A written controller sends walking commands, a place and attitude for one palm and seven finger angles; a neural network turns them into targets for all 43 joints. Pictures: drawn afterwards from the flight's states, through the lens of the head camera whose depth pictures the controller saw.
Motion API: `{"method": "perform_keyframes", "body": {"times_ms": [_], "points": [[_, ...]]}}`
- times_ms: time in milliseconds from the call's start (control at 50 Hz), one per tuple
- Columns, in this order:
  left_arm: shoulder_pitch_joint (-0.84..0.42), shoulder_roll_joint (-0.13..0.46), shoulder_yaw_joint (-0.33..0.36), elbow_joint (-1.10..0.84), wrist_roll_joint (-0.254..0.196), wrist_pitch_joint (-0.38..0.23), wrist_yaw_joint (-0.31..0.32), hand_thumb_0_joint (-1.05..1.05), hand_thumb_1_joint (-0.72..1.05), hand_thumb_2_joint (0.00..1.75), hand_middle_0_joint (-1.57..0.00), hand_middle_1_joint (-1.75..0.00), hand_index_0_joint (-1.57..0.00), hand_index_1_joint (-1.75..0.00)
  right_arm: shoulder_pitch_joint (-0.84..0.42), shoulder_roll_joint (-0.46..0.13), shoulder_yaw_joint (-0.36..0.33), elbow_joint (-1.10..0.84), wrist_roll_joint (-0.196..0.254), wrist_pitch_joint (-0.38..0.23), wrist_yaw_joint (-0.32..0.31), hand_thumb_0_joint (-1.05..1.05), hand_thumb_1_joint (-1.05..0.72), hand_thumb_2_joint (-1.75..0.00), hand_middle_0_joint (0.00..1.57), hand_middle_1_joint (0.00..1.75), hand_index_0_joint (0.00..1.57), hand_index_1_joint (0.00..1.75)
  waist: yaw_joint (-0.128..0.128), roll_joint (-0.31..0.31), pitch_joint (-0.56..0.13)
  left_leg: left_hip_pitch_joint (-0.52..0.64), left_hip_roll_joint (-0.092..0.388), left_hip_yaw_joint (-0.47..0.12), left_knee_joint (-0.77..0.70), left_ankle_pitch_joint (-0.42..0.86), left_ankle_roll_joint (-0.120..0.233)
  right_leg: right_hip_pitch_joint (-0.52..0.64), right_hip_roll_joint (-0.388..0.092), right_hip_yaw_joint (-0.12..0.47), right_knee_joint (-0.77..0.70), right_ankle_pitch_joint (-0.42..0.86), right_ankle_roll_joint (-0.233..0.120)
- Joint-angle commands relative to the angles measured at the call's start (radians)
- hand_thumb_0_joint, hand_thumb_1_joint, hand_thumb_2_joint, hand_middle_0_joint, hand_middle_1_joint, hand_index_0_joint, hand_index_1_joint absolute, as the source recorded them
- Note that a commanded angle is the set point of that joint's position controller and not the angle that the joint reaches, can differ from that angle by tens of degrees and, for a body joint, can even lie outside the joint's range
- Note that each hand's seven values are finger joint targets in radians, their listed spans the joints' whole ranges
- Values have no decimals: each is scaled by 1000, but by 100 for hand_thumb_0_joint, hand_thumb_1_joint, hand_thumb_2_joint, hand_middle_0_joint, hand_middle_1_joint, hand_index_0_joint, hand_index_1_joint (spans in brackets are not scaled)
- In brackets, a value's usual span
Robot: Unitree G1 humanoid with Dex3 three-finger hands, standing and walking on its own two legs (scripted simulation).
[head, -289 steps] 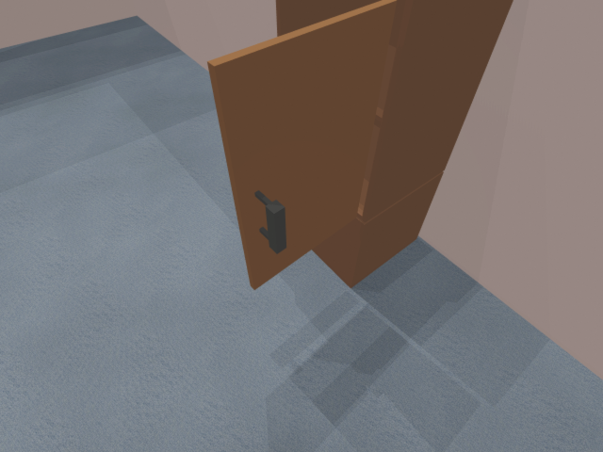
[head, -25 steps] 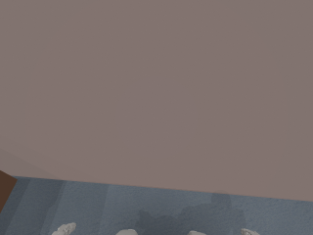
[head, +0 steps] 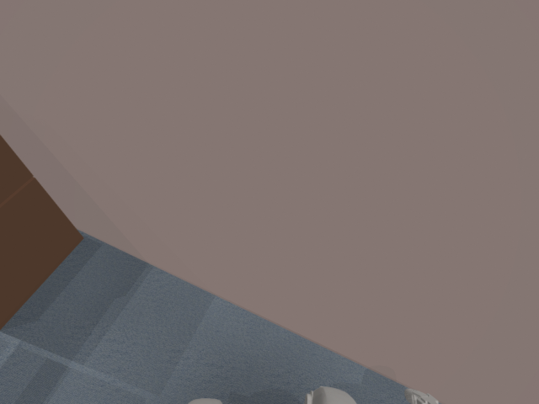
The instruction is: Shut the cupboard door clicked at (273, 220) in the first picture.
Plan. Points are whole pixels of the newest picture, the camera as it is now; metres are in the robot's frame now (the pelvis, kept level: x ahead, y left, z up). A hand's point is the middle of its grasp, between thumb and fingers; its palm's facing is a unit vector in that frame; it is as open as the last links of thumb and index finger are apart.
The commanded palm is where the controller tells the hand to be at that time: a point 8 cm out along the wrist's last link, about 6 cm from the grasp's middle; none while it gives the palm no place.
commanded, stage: turn to face it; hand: left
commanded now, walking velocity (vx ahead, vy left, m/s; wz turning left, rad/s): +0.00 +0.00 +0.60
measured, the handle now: out of the picture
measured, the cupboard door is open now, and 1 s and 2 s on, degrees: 93 93 93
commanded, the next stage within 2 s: take the last steps up to it in 1.92 s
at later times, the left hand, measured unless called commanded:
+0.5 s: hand out of the picture +0.04 +0.15 -0.14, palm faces +0.28 -0.92 -0.25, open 7.4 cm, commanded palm none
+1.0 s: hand out of the picture -0.02 +0.20 -0.15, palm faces +0.57 -0.78 -0.27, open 7.4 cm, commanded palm none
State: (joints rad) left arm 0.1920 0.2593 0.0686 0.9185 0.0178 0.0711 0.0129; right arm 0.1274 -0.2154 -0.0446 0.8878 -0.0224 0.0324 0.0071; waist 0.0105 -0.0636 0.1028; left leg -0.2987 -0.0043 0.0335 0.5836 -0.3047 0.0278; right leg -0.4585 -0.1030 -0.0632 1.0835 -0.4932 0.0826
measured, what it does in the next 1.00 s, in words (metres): steps on the spot, turning left: right foot, then left foot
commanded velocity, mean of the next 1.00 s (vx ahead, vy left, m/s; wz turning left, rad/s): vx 0.00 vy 0.00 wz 0.60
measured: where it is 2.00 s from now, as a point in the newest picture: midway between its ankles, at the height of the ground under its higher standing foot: outside the picture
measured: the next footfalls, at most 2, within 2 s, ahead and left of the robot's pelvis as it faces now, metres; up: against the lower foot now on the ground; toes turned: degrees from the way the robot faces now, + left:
right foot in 0.26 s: +0.07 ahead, -0.15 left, +0.00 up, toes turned +7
left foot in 0.68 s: +0.00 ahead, +0.09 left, +0.00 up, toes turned +30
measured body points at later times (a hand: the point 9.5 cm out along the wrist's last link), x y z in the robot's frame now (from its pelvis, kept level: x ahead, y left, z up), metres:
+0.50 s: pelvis +0.01 -0.06 +0.01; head +0.07 -0.06 +0.46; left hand +0.02 +0.19 -0.12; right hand +0.16 -0.29 -0.14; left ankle -0.05 +0.07 -0.65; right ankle +0.03 -0.16 -0.73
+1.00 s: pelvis +0.02 -0.04 +0.01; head +0.06 -0.01 +0.45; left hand -0.05 +0.24 -0.13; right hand +0.24 -0.21 -0.13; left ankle -0.04 +0.07 -0.73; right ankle +0.11 -0.16 -0.69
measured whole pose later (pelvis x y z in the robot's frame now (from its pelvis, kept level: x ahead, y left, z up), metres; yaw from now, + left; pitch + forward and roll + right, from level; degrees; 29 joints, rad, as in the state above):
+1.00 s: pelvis +0.02 -0.04 +0.01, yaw +34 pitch +0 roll -1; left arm 0.15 0.26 0.07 0.88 0.01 0.06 0.01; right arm 0.16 -0.22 -0.05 0.91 -0.03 0.05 0.01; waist 0.00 0.00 0.10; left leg -0.27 -0.01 -0.07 0.50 -0.24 0.00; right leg -0.41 -0.06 -0.01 0.84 -0.41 0.08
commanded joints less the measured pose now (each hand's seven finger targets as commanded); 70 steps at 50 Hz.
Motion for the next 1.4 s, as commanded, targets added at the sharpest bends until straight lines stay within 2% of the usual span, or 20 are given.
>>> {"method": "perform_keyframes", "body": {"times_ms": [0,120,200,220,240,260,340,540,600,620,660,680,780,1000,1020,1040,1060,1160,1300,1380], "points": [[-25,73,19,-103,0,-38,-3,0,90,90,-20,-30,-20,-30,46,-210,-54,-45,2,-21,-22,0,-90,-90,20,30,20,30,-19,202,-143,170,232,-235,-222,510,121,-94,9,67,6,90,7],[-68,60,10,-132,-5,-41,-2,0,90,90,-20,-30,-20,-30,50,-228,-69,-46,-6,-9,-14,0,-90,-90,20,30,20,30,-34,227,-134,98,211,-311,-211,413,125,47,71,38,-265,71,-3],[44,81,17,-118,-8,-63,3,0,90,90,-20,-30,-20,-30,-3,-220,-77,-68,4,-2,-10,0,-90,-90,20,30,20,30,24,204,-161,-25,154,-333,-105,369,76,309,98,17,-598,250,-21],[91,132,29,-111,-1,-76,10,0,90,90,-20,-30,-20,-30,4,-178,-72,-76,13,-4,-6,0,-90,-90,20,30,20,30,45,81,-192,-151,88,-287,7,197,20,470,-23,130,-743,303,-47],[112,228,47,-109,17,-84,19,0,90,90,-20,-30,-20,-30,9,-108,-62,-99,19,-7,2,0,-90,-90,20,30,20,30,56,-238,-191,-319,-79,-76,261,-230,-71,535,-319,418,-805,430,-164],[100,236,33,-116,11,-79,17,0,90,90,-20,-30,-20,-30,-1,-145,-64,-106,6,-3,7,0,-90,-90,20,30,20,30,52,-197,-167,-298,-42,-94,487,-335,-66,399,-399,404,-786,512,-246],[-29,105,4,-147,1,-84,21,0,90,90,-20,-30,-20,-30,14,-118,-60,-41,5,28,24,0,-90,-90,20,30,20,30,-27,-135,-102,-282,31,-66,665,-99,-98,303,-205,114,-747,623,-189],[92,169,37,-93,14,-81,20,0,90,90,-20,-30,-20,-30,-92,-81,-34,-66,15,15,30,0,-90,-90,20,30,20,30,38,-141,-133,-150,29,57,191,-163,-91,435,-275,14,-668,757,-218],[82,175,42,-78,9,-76,12,0,90,90,-20,-30,-20,-30,-28,-97,-35,-57,13,5,26,0,-90,-90,20,30,20,30,2,-117,-163,16,14,81,-16,-22,-73,368,-263,-51,-559,698,-158],[67,170,43,-84,1,-72,8,0,90,90,-20,-30,-20,-30,35,-132,-44,-41,9,-1,26,0,-90,-90,20,30,20,30,-39,-57,-191,154,26,56,-140,106,-55,283,-242,-97,-448,631,-112],[2,63,11,-162,-4,-60,0,0,90,90,-20,-30,-20,-30,175,-328,-91,-23,-1,-6,10,0,-90,-90,20,30,20,30,-118,381,-231,364,458,-489,-215,714,201,-152,-26,-84,-43,-219,5],[-60,98,12,-165,9,-45,8,0,90,90,-20,-30,-20,-30,203,-315,-86,-5,1,-5,0,0,-90,-90,20,30,20,30,-126,238,-227,329,443,-458,-205,630,218,-172,-28,26,50,-168,-9],[-10,87,20,-91,2,-37,-3,0,90,90,-20,-30,-20,-30,27,-218,-53,-47,2,-18,-21,0,-90,-90,20,30,20,30,-20,224,-143,177,232,-231,-226,523,118,-106,-3,67,53,90,6],[41,81,15,-113,-7,-61,3,0,90,90,-20,-30,-20,-30,-14,-221,-74,-64,3,-1,-9,0,-90,-90,20,30,20,30,15,199,-147,-16,165,-342,-130,370,90,274,100,14,-544,209,-17],[99,113,25,-105,-5,-73,9,0,90,90,-20,-30,-20,-30,-22,-192,-71,-74,10,-2,-5,0,-90,-90,20,30,20,30,47,126,-173,-107,114,-314,-41,251,46,416,34,72,-697,284,-28],[129,207,45,-102,14,-84,18,0,90,90,-20,-30,-20,-30,-2,-120,-62,-90,20,-5,2,0,-90,-90,20,30,20,30,53,-152,-201,-289,-32,-148,183,-76,-41,542,-235,349,-805,347,-117],[112,240,38,-112,15,-80,18,0,90,90,-20,-30,-20,-30,-18,-134,-64,-104,11,-3,6,0,-90,-90,20,30,20,30,52,-205,-170,-297,-59,-83,435,-333,-65,415,-404,429,-814,434,-228],[-22,109,12,-141,6,-85,22,0,90,90,-20,-30,-20,-30,-1,-110,-55,-41,5,26,26,0,-90,-90,20,30,20,30,-20,-159,-98,-265,36,-49,605,-119,-98,311,-219,87,-747,595,-197],[82,167,36,-93,17,-79,19,0,90,90,-20,-30,-20,-30,-79,-73,-35,-56,14,14,33,0,-90,-90,20,30,20,30,39,-166,-125,-145,20,58,220,-176,-93,409,-263,16,-678,707,-207],[64,177,45,-84,2,-70,9,0,90,90,-20,-30,-20,-30,16,-107,-39,-33,11,-1,25,0,-90,-90,20,30,20,30,-18,-98,-164,87,3,79,-87,43,-65,311,-239,-68,-515,636,-123]]}}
